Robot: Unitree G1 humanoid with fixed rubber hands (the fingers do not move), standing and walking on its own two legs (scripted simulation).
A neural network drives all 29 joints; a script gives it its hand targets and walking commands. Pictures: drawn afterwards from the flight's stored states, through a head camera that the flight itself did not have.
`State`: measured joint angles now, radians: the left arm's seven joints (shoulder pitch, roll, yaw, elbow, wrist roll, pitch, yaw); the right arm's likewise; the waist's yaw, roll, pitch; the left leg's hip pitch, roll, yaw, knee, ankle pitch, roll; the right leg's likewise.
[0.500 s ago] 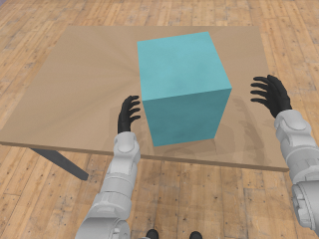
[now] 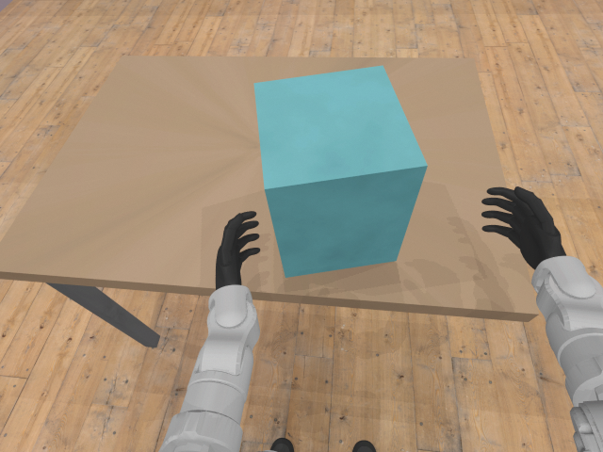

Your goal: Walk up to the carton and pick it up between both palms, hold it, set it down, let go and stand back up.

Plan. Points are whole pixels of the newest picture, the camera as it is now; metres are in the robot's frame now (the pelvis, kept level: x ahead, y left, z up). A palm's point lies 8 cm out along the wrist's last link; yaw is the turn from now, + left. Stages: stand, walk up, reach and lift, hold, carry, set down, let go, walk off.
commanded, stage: set down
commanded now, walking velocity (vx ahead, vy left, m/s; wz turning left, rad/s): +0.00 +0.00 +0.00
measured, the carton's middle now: (330, 179) +0.51 +0.04 +0.00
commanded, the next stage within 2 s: none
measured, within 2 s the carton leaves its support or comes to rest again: neither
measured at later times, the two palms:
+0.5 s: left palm (234, 289) +0.30 +0.15 +0.02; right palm (548, 276) +0.35 -0.25 +0.02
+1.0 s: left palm (214, 350) +0.22 +0.16 +0.01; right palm (559, 345) +0.26 -0.25 +0.01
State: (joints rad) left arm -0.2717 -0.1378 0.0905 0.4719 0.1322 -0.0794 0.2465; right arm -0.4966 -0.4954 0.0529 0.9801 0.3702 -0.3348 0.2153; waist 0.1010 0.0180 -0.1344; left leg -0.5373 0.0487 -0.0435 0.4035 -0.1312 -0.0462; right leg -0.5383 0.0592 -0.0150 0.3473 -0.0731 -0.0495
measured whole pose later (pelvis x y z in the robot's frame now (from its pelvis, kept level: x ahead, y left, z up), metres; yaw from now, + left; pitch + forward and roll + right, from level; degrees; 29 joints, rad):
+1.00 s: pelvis +0.02 +0.00 +0.00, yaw +0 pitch +3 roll +0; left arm 0.23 -0.13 0.00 0.21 0.13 -0.06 0.27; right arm 0.02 -0.41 0.10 0.72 0.45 -0.38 0.25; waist 0.05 -0.04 -0.11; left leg -0.27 0.05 -0.04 0.41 -0.20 -0.05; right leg -0.28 0.06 -0.01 0.39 -0.16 -0.06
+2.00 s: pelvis +0.03 +0.00 +0.01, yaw +0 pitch -1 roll +0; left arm 0.30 -0.01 0.00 0.22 0.13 0.06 0.15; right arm 0.18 -0.23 0.02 0.61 0.20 -0.24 0.10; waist 0.03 -0.06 0.00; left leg -0.17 0.05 -0.04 0.41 -0.23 -0.05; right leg -0.18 0.06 -0.01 0.39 -0.19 -0.05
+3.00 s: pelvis +0.04 +0.00 +0.01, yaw +0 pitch +0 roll +0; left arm 0.24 0.11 0.00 0.36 0.13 0.13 0.04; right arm 0.18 -0.13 0.00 0.70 0.05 -0.24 -0.01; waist 0.03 -0.06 0.04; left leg -0.17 0.04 -0.04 0.41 -0.24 -0.05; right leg -0.18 0.05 -0.01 0.39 -0.20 -0.04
